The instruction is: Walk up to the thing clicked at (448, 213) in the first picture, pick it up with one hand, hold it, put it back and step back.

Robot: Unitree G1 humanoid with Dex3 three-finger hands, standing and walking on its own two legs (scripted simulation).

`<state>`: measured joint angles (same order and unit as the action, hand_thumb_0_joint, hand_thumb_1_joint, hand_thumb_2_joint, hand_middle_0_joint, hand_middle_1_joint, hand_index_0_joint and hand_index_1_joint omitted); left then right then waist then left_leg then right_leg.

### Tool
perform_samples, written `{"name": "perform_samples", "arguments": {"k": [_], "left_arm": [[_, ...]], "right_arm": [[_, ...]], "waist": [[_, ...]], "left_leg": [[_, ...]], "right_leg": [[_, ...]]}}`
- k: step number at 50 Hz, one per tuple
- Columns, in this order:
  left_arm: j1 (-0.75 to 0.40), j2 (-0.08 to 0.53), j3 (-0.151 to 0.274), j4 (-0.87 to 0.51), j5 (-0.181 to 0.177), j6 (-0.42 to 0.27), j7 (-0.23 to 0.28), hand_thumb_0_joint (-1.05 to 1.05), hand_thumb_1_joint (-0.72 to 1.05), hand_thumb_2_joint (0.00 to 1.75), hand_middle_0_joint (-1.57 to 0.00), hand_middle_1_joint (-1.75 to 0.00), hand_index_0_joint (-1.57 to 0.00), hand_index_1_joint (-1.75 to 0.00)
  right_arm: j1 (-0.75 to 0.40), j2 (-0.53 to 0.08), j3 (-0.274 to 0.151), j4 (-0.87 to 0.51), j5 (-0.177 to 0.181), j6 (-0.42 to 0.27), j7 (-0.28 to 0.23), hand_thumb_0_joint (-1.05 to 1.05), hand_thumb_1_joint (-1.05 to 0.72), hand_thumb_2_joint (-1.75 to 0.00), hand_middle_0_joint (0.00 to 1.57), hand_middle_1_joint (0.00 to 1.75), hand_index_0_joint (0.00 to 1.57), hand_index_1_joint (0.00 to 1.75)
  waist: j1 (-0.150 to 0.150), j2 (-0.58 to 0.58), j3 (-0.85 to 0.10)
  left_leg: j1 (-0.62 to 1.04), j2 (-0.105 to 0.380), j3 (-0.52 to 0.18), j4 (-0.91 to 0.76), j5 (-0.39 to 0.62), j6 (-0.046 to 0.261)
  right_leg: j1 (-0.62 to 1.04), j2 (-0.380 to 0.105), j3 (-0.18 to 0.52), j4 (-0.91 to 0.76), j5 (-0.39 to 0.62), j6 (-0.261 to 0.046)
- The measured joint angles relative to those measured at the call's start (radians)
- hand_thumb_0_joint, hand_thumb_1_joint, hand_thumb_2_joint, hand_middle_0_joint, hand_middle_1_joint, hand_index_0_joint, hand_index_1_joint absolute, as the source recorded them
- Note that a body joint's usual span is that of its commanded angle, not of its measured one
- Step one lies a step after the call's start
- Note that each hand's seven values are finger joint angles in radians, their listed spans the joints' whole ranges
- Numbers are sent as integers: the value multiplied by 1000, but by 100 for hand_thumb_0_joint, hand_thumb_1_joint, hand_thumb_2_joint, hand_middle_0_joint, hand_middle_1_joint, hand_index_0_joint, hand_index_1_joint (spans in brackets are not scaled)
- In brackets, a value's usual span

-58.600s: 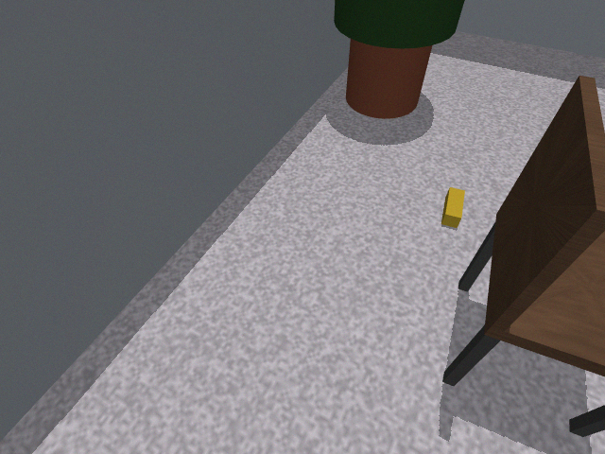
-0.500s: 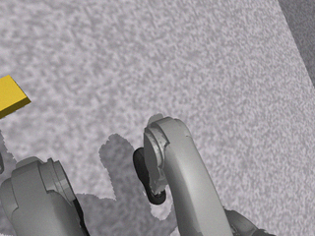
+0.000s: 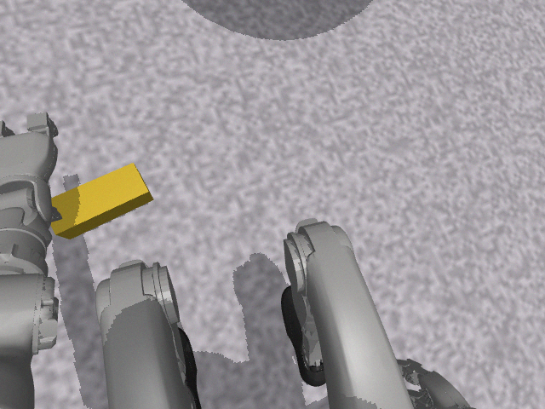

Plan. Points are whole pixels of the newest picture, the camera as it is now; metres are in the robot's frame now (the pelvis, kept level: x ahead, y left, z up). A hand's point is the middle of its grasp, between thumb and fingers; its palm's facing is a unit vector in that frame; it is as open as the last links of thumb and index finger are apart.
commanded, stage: withdraw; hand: left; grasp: from above
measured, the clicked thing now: (101, 201) +0.47 +0.25 -0.30
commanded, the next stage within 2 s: home in 0.50 s
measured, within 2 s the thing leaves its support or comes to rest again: neither
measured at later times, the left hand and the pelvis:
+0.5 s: hand (63, 187) +0.45 +0.27 -0.16, palm faces -0.46 -0.06 -0.89, open 14.0 cm; pelvis -0.02 -0.01 +0.00, yaw +2 degrees
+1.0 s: hand (20, 212) +0.38 +0.26 -0.02, palm faces -0.38 -0.37 -0.85, open 10.8 cm; pelvis +0.00 +0.00 +0.10, yaw +5 degrees
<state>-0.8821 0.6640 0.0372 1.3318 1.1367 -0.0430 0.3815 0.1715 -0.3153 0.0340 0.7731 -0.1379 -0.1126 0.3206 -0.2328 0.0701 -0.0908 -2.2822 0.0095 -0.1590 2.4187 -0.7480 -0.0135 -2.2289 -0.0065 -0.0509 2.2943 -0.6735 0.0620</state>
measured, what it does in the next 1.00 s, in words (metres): rises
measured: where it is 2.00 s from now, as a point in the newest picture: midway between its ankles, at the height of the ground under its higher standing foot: (249, 376)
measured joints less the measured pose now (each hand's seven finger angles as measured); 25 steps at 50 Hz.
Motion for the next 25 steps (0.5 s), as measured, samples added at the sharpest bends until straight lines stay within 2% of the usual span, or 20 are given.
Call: {"name": "perform_samples", "arguments": {"k": [3, 6, 8, 11, 17, 21, 25], "left_arm": [[-1, -34, -48, -44, -27, -10, -79, 0, -55, 104, -9, -100, -8, -102], [-27, -62, -85, -37, -34, -29, -129, 0, -55, 105, -9, -101, -8, -103], [-53, -71, -102, -9, -29, -44, -143, 0, -56, 105, -9, -101, -7, -104], [-89, -69, -118, 37, -8, -69, -151, 0, -56, 105, -9, -102, -7, -104], [-161, -31, -118, 158, 68, -117, -106, 0, -55, 105, -9, -102, -7, -104], [-199, 10, -87, 233, 115, -134, -41, 0, -54, 104, -9, -102, -8, -104], [-204, 49, -31, 252, 148, -130, 27, 0, -53, 103, -9, -102, -9, -103]], "right_arm": [[-16, 4, -18, -24, 19, 34, -31, 0, -92, -91, 20, 30, 20, 30], [-30, 6, -23, -46, 31, 55, -71, 0, -92, -91, 20, 30, 20, 30], [-40, 7, -18, -60, 36, 63, -101, 0, -91, -91, 20, 30, 20, 30], [-51, 8, -8, -77, 38, 68, -145, 0, -91, -91, 20, 30, 20, 30], [-48, 0, 18, -84, 23, 67, -203, 0, -90, -91, 20, 30, 20, 30], [-25, -5, 37, -72, 2, 59, -217, 0, -90, -90, 20, 30, 20, 30], [7, 0, 49, -58, -15, 49, -216, 0, -90, -90, 20, 30, 20, 30]], "waist": [[35, 2, -14], [56, -11, -26], [57, -23, -28], [43, -45, -22], [-11, -81, 0], [-47, -92, 18], [-70, -90, 39]], "left_leg": [[40, -1, 24, -49, 22, 3], [73, -2, 39, -93, 46, 2], [89, -4, 42, -117, 61, 0], [102, -8, 41, -141, 81, -3], [75, -15, 34, -138, 103, -9], [29, -18, 25, -99, 101, -14], [-21, -21, 14, -53, 92, -15]], "right_leg": [[33, -6, 17, -32, 12, -1], [60, -11, 27, -63, 28, -8], [74, -14, 27, -81, 39, -14], [85, -18, 25, -100, 55, -23], [61, -21, 18, -95, 72, -31], [19, -19, 14, -63, 72, -26], [-24, -15, 9, -28, 67, -22]]}}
